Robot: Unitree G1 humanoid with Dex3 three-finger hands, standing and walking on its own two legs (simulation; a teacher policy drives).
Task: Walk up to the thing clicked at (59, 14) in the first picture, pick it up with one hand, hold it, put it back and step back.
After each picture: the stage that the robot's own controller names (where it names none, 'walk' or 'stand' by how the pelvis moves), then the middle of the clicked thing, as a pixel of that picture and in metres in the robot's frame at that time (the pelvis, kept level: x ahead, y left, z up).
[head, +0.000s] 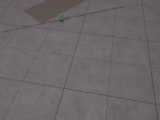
stand; (61, 18) +1.82 +0.30 -0.72
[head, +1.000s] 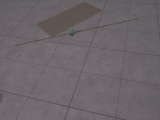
walk; (71, 31) +1.70 +0.32 -0.72
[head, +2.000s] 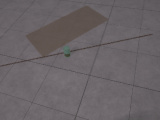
walk; (66, 51) +1.15 +0.27 -0.72
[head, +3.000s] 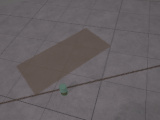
walk; (63, 89) +0.75 +0.25 -0.72
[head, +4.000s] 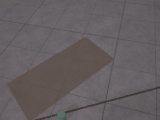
walk; (62, 116) +0.47 +0.22 -0.71
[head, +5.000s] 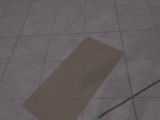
walk; out of the picture +0.39 -0.01 -0.68
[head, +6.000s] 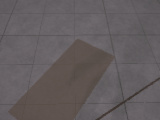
stand; out of the picture +0.34 -0.04 -0.68
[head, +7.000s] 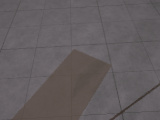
walk; out of the picture +0.30 +0.01 -0.71
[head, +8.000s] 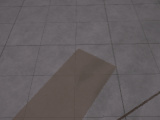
stand; out of the picture +0.26 -0.01 -0.71
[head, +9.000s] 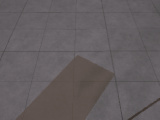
stand; out of the picture +0.24 +0.00 -0.72
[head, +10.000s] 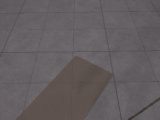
stand; out of the picture +0.22 +0.01 -0.73
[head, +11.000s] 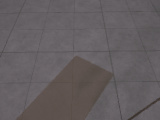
stand; out of the picture +0.23 +0.01 -0.73
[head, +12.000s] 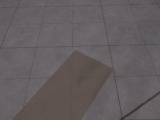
go down; out of the picture +0.23 +0.01 -0.72
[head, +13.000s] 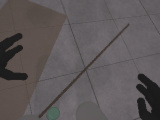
go down; (52, 114) +0.30 +0.01 -0.49
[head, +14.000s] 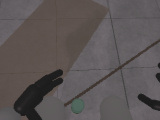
go down; (77, 106) +0.31 +0.01 -0.41
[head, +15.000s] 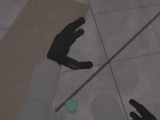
go down; (71, 106) +0.32 +0.01 -0.44
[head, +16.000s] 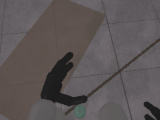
go down; (79, 112) +0.30 +0.01 -0.48
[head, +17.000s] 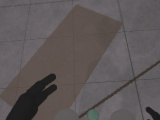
go down; (92, 116) +0.29 +0.01 -0.50
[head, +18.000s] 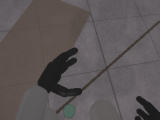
go down; (69, 111) +0.30 +0.02 -0.46
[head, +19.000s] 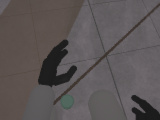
go down; (67, 102) +0.31 +0.02 -0.40
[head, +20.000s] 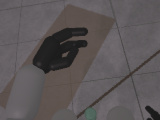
go down; (90, 115) +0.30 +0.01 -0.48
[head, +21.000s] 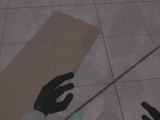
go down; out of the picture +0.30 +0.01 -0.50
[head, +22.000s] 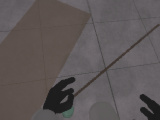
lift; (67, 111) +0.31 +0.02 -0.47
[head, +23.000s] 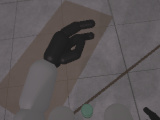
go down; (87, 111) +0.31 +0.02 -0.48
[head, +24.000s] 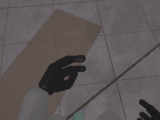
go down; (78, 118) +0.29 +0.02 -0.52
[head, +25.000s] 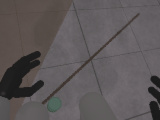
go down; (53, 105) +0.31 +0.02 -0.42
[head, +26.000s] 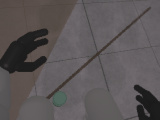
go down; (59, 99) +0.32 +0.03 -0.40
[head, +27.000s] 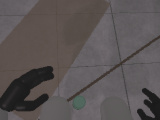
go down; (78, 103) +0.30 +0.02 -0.44
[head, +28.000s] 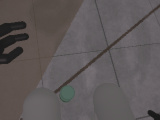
go down; (66, 94) +0.33 +0.04 -0.34
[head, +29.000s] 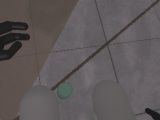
go down; (64, 91) +0.33 +0.04 -0.33
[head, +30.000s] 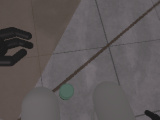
go down; (66, 92) +0.33 +0.04 -0.34
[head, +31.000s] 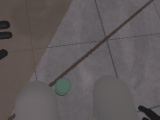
go down; (62, 87) +0.34 +0.05 -0.29
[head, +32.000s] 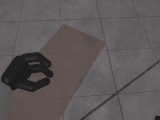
hold; out of the picture +0.29 +0.01 -0.57
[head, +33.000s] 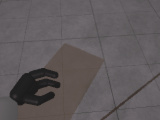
go down; out of the picture +0.26 +0.01 -0.66
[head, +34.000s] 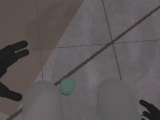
go down; (66, 87) +0.35 +0.04 -0.30
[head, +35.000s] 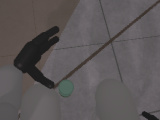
go down; (65, 89) +0.34 +0.05 -0.30
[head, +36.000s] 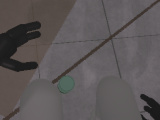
go down; (65, 85) +0.34 +0.04 -0.29
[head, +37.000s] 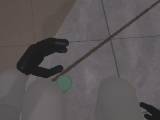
go down; (63, 84) +0.34 +0.06 -0.28
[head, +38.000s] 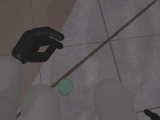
go down; (65, 87) +0.34 +0.05 -0.32
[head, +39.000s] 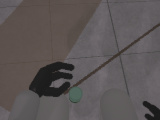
go down; (75, 95) +0.34 +0.04 -0.36
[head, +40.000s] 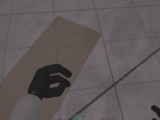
hold; out of the picture +0.30 +0.02 -0.54
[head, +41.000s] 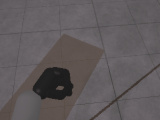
crouch; out of the picture +0.27 +0.01 -0.65
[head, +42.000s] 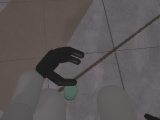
withdraw; (70, 92) +0.35 +0.04 -0.35
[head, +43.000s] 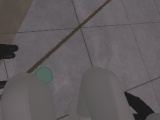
stand; (40, 78) +0.36 +0.06 -0.26
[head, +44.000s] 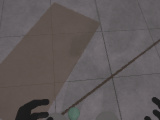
hold; (73, 114) +0.30 +0.03 -0.52
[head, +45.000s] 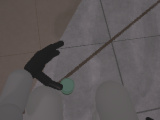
rise; (67, 87) +0.35 +0.05 -0.33
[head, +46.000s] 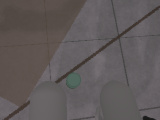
stand; (72, 81) +0.35 +0.04 -0.35
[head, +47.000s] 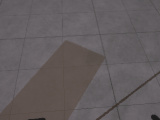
hold; out of the picture +0.29 +0.01 -0.64
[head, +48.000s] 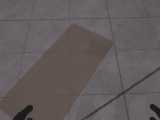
rise; out of the picture +0.30 +0.01 -0.59
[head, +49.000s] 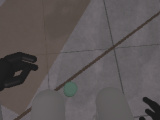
withdraw; (70, 89) +0.34 +0.04 -0.39
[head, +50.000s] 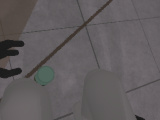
stand; (43, 76) +0.36 +0.07 -0.26
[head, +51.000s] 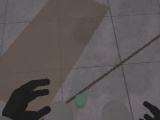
withdraw; (80, 101) +0.34 +0.02 -0.47
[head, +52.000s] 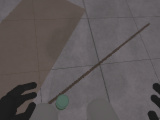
walk; (61, 102) +0.35 +0.02 -0.44
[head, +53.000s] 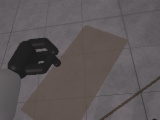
crouch; out of the picture +0.29 +0.02 -0.63
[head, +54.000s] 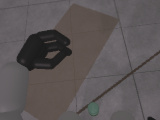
hold; (93, 109) +0.33 +0.01 -0.52
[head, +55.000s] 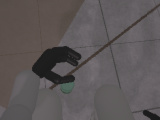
withdraw; (66, 86) +0.37 +0.03 -0.37
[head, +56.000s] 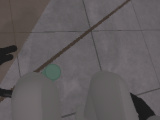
rise; (49, 74) +0.38 +0.06 -0.26
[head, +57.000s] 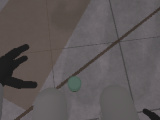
withdraw; (74, 84) +0.36 +0.04 -0.38
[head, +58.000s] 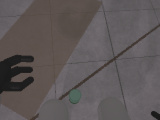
lower; (74, 96) +0.35 +0.03 -0.45
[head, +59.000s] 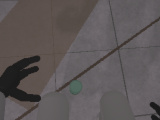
rise; (75, 87) +0.35 +0.03 -0.43
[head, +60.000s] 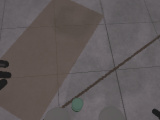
hold; (77, 105) +0.34 +0.02 -0.50
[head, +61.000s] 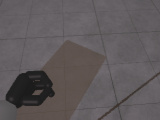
crouch; out of the picture +0.28 +0.00 -0.64
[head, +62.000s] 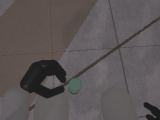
lower; (74, 86) +0.37 +0.03 -0.37
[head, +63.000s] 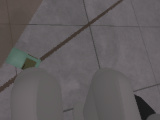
rise; (23, 61) +0.41 +0.16 -0.26
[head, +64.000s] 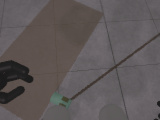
crouch; (61, 100) +0.37 +0.12 -0.50
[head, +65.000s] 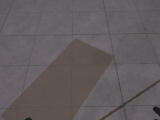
stand; out of the picture +0.31 +0.11 -0.66
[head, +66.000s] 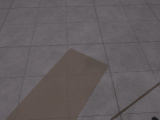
stand; out of the picture +0.27 +0.11 -0.68
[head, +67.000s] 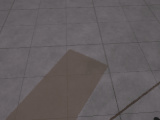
stand; out of the picture +0.25 +0.14 -0.68
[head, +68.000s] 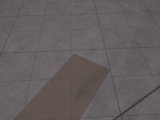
stand; out of the picture +0.25 +0.15 -0.74
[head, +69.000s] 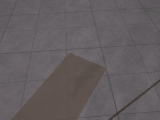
stand; out of the picture +0.20 +0.18 -0.75
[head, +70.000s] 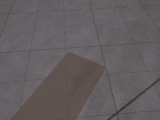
walk; out of the picture +0.19 +0.18 -0.75
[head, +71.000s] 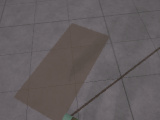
walk; out of the picture +0.36 +0.14 -0.73
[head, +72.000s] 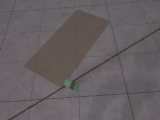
walk; (71, 84) +0.68 +0.16 -0.73
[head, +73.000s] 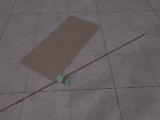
stand; (63, 79) +0.83 +0.18 -0.73
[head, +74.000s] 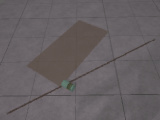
stand; (68, 85) +0.80 +0.17 -0.75
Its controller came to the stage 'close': yes
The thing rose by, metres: 0.01
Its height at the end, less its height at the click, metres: -0.02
